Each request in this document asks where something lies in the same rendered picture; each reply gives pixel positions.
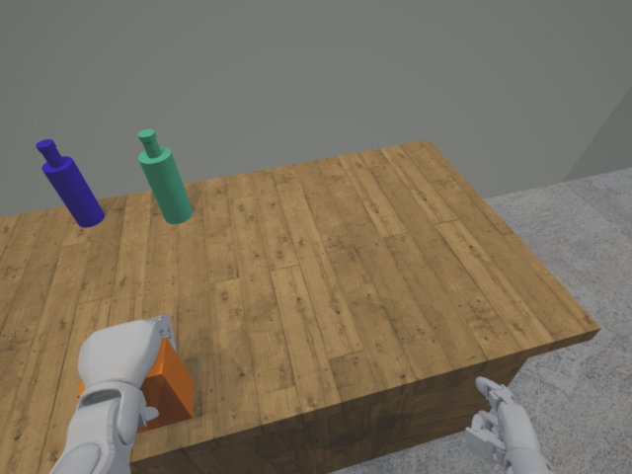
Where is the robot right forearm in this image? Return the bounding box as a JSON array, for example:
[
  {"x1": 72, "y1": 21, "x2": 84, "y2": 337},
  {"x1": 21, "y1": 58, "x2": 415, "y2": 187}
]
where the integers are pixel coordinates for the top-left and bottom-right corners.
[{"x1": 504, "y1": 448, "x2": 555, "y2": 474}]

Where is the sponge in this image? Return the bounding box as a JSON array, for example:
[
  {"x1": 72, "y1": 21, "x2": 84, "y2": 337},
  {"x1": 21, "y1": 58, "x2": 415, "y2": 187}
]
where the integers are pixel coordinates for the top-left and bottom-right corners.
[{"x1": 77, "y1": 337, "x2": 195, "y2": 434}]

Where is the robot left forearm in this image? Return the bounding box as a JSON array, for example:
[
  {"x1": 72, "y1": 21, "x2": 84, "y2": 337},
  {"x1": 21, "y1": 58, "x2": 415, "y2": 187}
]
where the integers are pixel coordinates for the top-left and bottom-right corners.
[{"x1": 49, "y1": 381, "x2": 142, "y2": 474}]

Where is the robot left hand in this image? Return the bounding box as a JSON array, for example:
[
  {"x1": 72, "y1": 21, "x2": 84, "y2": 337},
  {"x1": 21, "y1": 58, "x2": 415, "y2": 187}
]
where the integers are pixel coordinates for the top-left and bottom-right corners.
[{"x1": 78, "y1": 314, "x2": 177, "y2": 429}]

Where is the robot right hand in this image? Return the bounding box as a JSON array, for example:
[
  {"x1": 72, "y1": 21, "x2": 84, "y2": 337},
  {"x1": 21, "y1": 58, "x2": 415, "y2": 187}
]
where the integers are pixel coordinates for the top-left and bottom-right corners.
[{"x1": 465, "y1": 376, "x2": 541, "y2": 467}]

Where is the table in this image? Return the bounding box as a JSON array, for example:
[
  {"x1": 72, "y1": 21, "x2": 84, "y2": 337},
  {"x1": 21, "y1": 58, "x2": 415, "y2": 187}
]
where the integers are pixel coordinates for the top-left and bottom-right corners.
[{"x1": 0, "y1": 140, "x2": 601, "y2": 474}]

